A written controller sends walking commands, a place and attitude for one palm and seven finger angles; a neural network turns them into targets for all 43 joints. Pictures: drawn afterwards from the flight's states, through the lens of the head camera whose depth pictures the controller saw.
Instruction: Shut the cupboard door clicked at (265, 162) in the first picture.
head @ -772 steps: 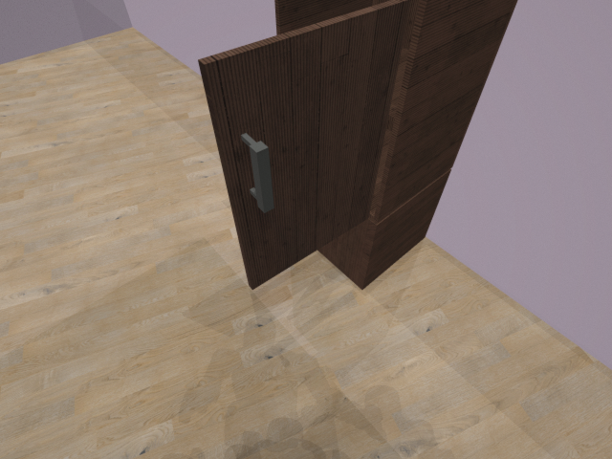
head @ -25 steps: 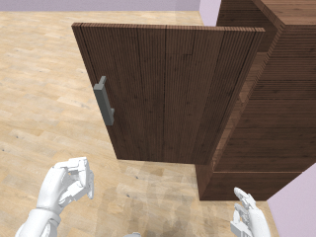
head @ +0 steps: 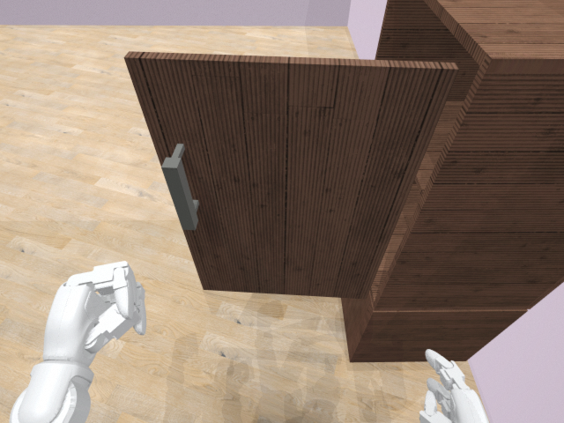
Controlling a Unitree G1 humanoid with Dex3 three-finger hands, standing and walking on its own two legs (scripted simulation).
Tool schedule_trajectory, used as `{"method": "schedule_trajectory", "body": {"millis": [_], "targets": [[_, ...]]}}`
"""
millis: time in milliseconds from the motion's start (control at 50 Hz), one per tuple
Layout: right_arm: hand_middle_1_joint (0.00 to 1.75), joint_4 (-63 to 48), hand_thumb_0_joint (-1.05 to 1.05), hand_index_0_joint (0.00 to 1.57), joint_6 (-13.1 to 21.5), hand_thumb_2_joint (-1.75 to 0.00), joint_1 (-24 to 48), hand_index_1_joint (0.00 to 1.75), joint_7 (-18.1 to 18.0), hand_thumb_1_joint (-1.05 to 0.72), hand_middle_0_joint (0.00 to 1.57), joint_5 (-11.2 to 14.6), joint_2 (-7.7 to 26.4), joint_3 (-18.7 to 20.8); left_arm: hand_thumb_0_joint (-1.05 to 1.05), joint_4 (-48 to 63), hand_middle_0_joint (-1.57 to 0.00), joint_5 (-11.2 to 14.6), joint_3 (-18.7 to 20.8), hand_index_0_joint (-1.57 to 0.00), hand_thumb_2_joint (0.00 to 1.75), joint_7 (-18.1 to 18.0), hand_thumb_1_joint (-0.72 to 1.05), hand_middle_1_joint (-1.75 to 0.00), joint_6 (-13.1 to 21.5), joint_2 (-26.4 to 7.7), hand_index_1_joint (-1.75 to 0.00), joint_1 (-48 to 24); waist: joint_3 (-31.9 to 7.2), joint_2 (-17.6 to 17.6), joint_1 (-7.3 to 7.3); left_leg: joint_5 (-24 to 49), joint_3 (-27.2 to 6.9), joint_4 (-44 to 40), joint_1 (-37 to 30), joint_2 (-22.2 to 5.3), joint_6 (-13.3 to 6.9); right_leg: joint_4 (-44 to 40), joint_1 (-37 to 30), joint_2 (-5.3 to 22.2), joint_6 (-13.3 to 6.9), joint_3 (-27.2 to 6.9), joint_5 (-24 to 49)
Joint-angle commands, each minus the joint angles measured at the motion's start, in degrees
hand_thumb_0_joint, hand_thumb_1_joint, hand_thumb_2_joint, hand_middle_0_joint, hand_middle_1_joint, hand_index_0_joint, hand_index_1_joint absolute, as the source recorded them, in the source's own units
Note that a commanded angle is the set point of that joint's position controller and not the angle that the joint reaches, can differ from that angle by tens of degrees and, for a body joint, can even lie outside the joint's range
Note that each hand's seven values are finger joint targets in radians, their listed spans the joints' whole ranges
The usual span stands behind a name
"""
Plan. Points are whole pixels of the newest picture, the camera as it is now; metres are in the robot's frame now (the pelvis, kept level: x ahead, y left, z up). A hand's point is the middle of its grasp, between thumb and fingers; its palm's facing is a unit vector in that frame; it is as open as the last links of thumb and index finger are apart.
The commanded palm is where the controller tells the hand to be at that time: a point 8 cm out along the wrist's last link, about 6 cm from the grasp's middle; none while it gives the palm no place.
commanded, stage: raise the hand and make a fist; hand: left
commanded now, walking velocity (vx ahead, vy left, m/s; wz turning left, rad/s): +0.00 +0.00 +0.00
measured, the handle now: (185, 188) +0.45 +0.19 +0.08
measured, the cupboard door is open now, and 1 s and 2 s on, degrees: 86 86 84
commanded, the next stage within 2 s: bring the fist close to the handle in 0.02 s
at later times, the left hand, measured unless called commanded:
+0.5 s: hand (169, 288) +0.27 +0.17 +0.08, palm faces -0.04 -1.00 -0.05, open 3.1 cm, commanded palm +0.25 +0.23 +0.09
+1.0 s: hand (184, 240) +0.34 +0.17 +0.09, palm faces +0.03 -1.00 -0.05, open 3.1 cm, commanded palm +0.31 +0.21 +0.09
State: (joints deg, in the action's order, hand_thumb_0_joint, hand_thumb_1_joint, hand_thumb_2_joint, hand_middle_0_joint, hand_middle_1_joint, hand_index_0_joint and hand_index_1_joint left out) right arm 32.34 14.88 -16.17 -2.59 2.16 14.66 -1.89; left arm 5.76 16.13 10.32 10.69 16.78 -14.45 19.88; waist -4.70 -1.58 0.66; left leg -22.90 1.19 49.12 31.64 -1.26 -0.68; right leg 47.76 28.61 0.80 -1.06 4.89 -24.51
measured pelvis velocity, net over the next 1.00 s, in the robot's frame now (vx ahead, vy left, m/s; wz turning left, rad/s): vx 0.01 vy -0.01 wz -0.02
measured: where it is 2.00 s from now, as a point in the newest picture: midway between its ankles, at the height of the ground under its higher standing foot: outside the picture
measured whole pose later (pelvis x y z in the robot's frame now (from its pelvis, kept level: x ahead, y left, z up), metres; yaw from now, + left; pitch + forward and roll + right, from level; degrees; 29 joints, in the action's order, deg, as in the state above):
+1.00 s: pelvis +0.01 -0.01 +0.00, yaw -1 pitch +7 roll +0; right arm 35.1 10.1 -14.2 -2.3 2.1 14.3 -1.5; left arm -14.0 12.7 9.7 7.8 14.2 -13.8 -3.5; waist -4.2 -1.4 -0.9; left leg -22.6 2.3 46.2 30.9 -1.3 -0.2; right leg 46.5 29.2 0.6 -1.4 3.6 -24.6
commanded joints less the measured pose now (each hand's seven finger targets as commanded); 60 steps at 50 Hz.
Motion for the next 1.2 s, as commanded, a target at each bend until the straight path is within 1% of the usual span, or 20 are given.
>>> {"method": "schedule_trajectory", "body": {"millis": [0, 60, 140, 220, 240, 280, 340, 420, 500, 600, 640, 700, 840, 900, 980, 1020, 1040, 1060, 1140, 1180], "targets": [[0.30, -8.90, 0.00, 0.20, 3.03, -0.90, 4.53, 0.30, -0.32, -0.90, 0.20, 0.87, 7.14, 2.94, 0.00, 7.53, -1.30, 0.45, 0.54, -1.30, 0.90, 2.87, 0.90, -1.50, 0.81, -5.26, -1.50, -3.34, -5.09, -0.81, -1.09, 7.43, -2.30, -8.23, -4.14, 1.32, -0.56, -8.84, -1.15, -0.80, 0.22, -2.55, 8.75], [0.30, -9.86, 0.00, 0.20, 2.41, -0.90, 4.87, 0.30, -0.80, -0.90, 0.20, 1.12, 7.31, 3.05, 0.00, 7.60, -1.30, 0.74, 1.02, -1.30, 0.90, 4.38, 0.90, -1.50, -2.43, -6.09, -1.50, -2.81, -5.15, 1.67, -0.76, 7.64, -2.29, -8.44, -3.70, 1.42, -0.83, -9.85, -2.38, -0.50, 0.59, -2.97, 8.71], [0.30, -10.09, 0.00, 0.20, 2.35, -0.90, 5.44, 0.30, -1.31, -0.90, 0.20, 0.32, 6.76, 2.77, 0.00, 14.67, -1.30, 1.45, 6.21, -1.30, 0.90, 1.57, 0.90, -1.50, -0.31, -10.17, -1.50, -7.88, -8.22, 1.51, -0.12, 10.77, -2.73, -8.23, -5.77, 1.29, -0.77, -8.22, -3.81, -0.89, 0.43, -2.34, 11.84], [0.30, -8.32, 0.00, 0.20, 2.77, -0.90, 5.17, 0.30, -0.88, -0.90, 0.20, 0.13, 6.05, 2.38, 0.00, 13.69, -1.30, 0.58, 3.91, -1.30, 0.90, -0.97, 0.90, -1.50, 3.52, -6.98, -1.50, -13.11, -7.60, -1.78, -1.44, 10.13, -2.82, -7.57, -6.78, 1.24, -0.47, -6.94, -0.29, -1.20, 0.28, -1.84, 11.04], [0.30, -7.80, 0.00, 0.20, 2.58, -0.90, 4.77, 0.30, -0.84, -0.90, 0.20, 0.11, 6.43, 2.43, 0.00, 11.80, -1.30, 0.14, 4.62, -1.30, 0.90, -1.04, 0.90, -1.50, 3.54, -8.26, -1.50, -13.39, -6.53, -0.71, -1.57, 9.60, -2.93, -7.43, -5.89, 1.06, -0.50, -7.21, -0.28, -1.22, 0.18, -2.04, 10.26], [0.30, -7.58, 0.00, 0.20, 2.44, -0.90, 4.81, 0.30, -0.67, -0.90, 0.20, 0.35, 6.71, 2.56, 0.00, 8.48, -1.30, -0.52, 1.35, -1.30, 0.90, 0.18, 0.90, -1.50, 2.71, -5.83, -1.50, -14.22, -6.32, -1.47, -2.34, 8.59, -2.65, -7.37, -5.71, 1.20, -0.54, -7.46, 0.66, -0.96, 0.33, -2.15, 9.71], [0.30, -7.53, 0.00, 0.20, 1.78, -0.90, 4.28, 0.30, -0.81, -0.90, 0.20, 0.74, 7.43, 2.75, 0.00, 2.72, -1.30, -0.67, 0.84, -1.30, 0.90, 2.43, 0.90, -1.50, -0.88, -6.39, -1.50, -12.98, -6.12, 0.00, -2.00, 8.58, -2.44, -7.53, -4.63, 1.39, -0.68, -8.68, -0.94, -0.61, 0.41, -2.92, 10.19], [0.30, -8.69, 0.00, 0.20, 1.15, -0.90, 5.11, 0.30, -1.32, -0.90, 0.20, 0.76, 7.18, 2.82, 0.00, 5.15, -1.30, 0.04, 2.18, -1.30, 0.90, 2.60, 0.90, -1.50, -3.11, -7.43, -1.50, -18.03, -10.37, 0.26, -1.25, 11.47, -2.08, -7.86, -6.64, 1.58, -0.79, -8.69, -3.39, -0.27, 0.73, -2.99, 13.71], [0.30, -7.98, 0.00, 0.20, 0.95, -0.90, 5.22, 0.30, -1.26, -0.90, 0.20, 0.20, 6.55, 2.78, 0.00, 5.82, -1.30, 0.42, 6.99, -1.30, 0.90, -0.79, 0.90, -1.50, -0.57, -9.99, -1.50, -20.99, -12.44, 1.85, -0.39, 14.86, -1.81, -7.79, -7.51, 1.37, -0.50, -7.52, -5.19, -0.52, 0.76, -2.73, 17.66], [0.30, -6.67, 0.00, 0.20, 0.53, -0.90, 4.98, 0.30, -0.35, -0.90, 0.20, 0.25, 6.54, 2.84, 0.00, 0.88, -1.30, -1.41, 2.40, -1.30, 0.90, -1.75, 0.90, -1.50, 0.82, -6.10, -1.50, -22.86, -9.60, -1.46, -1.48, 14.58, -1.33, -7.87, -7.79, 1.23, -0.28, -7.35, -2.52, -0.60, 0.52, -2.51, 17.30], [0.30, -6.71, 0.00, 0.20, 0.08, -0.90, 4.42, 0.30, -0.30, -0.90, 0.20, 0.36, 7.22, 3.24, 0.00, -2.41, -1.30, -1.66, 2.65, -1.30, 0.90, -0.82, 0.90, -1.50, -0.44, -6.95, -1.50, -21.31, -9.18, 1.60, -1.56, 13.66, -1.22, -7.84, -6.62, 1.15, -0.51, -8.25, -3.13, -0.52, 0.73, -2.92, 16.63], [0.30, -7.03, 0.00, 0.20, -0.59, -0.90, 4.61, 0.30, -0.50, -0.90, 0.20, 0.77, 7.35, 3.29, 0.00, -2.98, -1.30, -1.75, 0.26, -1.30, 0.90, 0.48, 0.90, -1.50, -1.67, -5.71, -1.50, -25.76, -9.17, 0.13, -2.16, 13.09, -1.09, -8.18, -7.02, 1.33, -0.46, -8.68, -2.90, -0.27, 0.79, -3.11, 16.44], [0.30, -5.63, 0.00, 0.20, -1.10, -0.90, 4.66, 0.30, -0.87, -0.90, 0.20, 0.05, 7.14, 3.27, 0.00, -2.09, -1.30, -1.98, 5.59, -1.30, 0.90, -3.24, 0.90, -1.50, 1.15, -10.80, -1.50, -35.22, -13.85, 1.99, -1.68, 14.97, -1.40, -8.15, -9.06, 0.98, -0.60, -7.96, -4.80, -0.48, 0.75, -3.32, 17.60], [0.30, -4.91, 0.00, 0.20, -1.65, -0.90, 4.72, 0.30, -0.35, -0.90, 0.20, 0.18, 6.67, 3.18, 0.00, -6.03, -1.30, -2.72, 3.82, -1.30, 0.90, -3.61, 0.90, -1.50, 1.71, -8.50, -1.50, -36.60, -13.11, -0.74, -1.78, 15.86, -0.89, -8.29, -9.41, 1.11, -0.29, -7.50, -4.29, -0.39, 0.57, -3.16, 19.05], [0.30, -4.98, 0.00, 0.20, -2.95, -0.90, 3.99, 0.30, -0.02, -0.90, 0.20, 0.55, 7.12, 3.42, 0.00, -11.86, -1.30, -3.22, 1.77, -1.30, 0.90, -2.38, 0.90, -1.50, -0.25, -6.94, -1.50, -36.39, -12.18, -0.42, -2.20, 15.67, -0.60, -8.46, -8.90, 1.14, -0.32, -8.33, -4.06, -0.28, 0.63, -3.38, 19.76], [0.30, -5.06, 0.00, 0.20, -3.39, -0.90, 3.60, 0.30, 0.02, -0.90, 0.20, 0.71, 7.33, 3.48, 0.00, -13.71, -1.30, -2.76, 1.40, -1.30, 0.90, -1.84, 0.90, -1.50, -1.23, -6.45, -1.50, -37.76, -11.32, 1.39, -2.27, 15.17, -0.80, -8.77, -8.56, 1.10, -0.31, -8.83, -4.09, -0.33, 0.64, -3.12, 19.51], [0.30, -5.01, 0.00, 0.20, -3.63, -0.90, 3.51, 0.30, -0.13, -0.90, 0.20, 0.71, 7.74, 3.71, 0.00, -14.41, -1.30, -2.77, 2.98, -1.30, 0.90, -1.80, 0.90, -1.50, -1.35, -8.53, -1.50, -37.98, -11.50, 3.04, -2.28, 15.26, -0.78, -8.49, -8.12, 1.01, -0.47, -9.15, -4.79, -0.28, 0.76, -3.56, 19.75], [0.30, -5.34, 0.00, 0.20, -3.73, -0.90, 3.67, 0.30, -0.06, -0.90, 0.20, 0.78, 7.46, 3.61, 0.00, -13.40, -1.30, -2.58, 1.56, -1.30, 0.90, -1.59, 0.90, -1.50, -1.18, -6.75, -1.50, -39.34, -12.19, 2.48, -2.38, 16.05, -0.62, -8.70, -8.74, 1.18, -0.53, -9.11, -5.27, -0.22, 0.79, -3.60, 21.03], [0.30, -5.33, 0.00, 0.20, -3.86, -0.90, 3.49, 0.30, -0.04, -0.90, 0.20, 0.38, 7.38, 3.91, 0.00, -10.70, -1.30, -2.69, 4.24, -1.30, 0.90, -3.23, 0.90, -1.50, 1.20, -9.39, -1.50, -41.23, -15.10, 2.51, -1.68, 18.78, -0.73, -8.43, -10.52, 0.95, -0.52, -8.22, -6.49, -0.41, 0.66, -3.34, 23.32], [0.30, -5.45, 0.00, 0.20, -3.99, -0.90, 3.68, 0.30, 0.31, -0.90, 0.20, 0.36, 6.85, 3.73, 0.00, -10.14, -1.30, -3.09, 3.48, -1.30, 0.90, -3.86, 0.90, -1.50, 2.28, -8.03, -1.50, -40.46, -15.67, 0.70, -1.41, 19.60, -0.40, -8.69, -10.99, 1.04, -0.39, -7.84, -6.66, -0.35, 0.60, -3.27, 24.20]]}}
